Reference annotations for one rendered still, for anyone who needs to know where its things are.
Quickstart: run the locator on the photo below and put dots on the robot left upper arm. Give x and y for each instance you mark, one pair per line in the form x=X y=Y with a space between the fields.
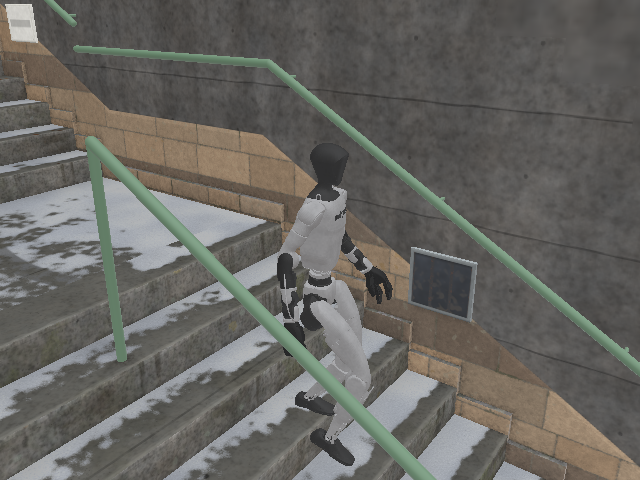
x=344 y=192

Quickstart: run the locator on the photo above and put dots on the robot left hand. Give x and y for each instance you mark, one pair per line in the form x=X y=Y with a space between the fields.
x=375 y=277

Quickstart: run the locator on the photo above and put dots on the right robot forearm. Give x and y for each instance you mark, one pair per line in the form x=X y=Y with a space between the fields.
x=284 y=266

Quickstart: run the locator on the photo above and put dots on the robot right hand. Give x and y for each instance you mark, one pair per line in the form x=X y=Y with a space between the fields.
x=297 y=331

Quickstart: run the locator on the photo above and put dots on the robot right foot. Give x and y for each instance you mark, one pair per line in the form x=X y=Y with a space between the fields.
x=337 y=451

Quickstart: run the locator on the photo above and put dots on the robot right upper arm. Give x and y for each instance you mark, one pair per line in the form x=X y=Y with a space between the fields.
x=308 y=217

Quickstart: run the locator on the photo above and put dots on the humanoid robot torso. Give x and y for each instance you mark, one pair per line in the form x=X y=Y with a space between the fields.
x=320 y=252

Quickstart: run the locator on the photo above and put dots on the left robot forearm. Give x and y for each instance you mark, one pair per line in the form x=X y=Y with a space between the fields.
x=354 y=255

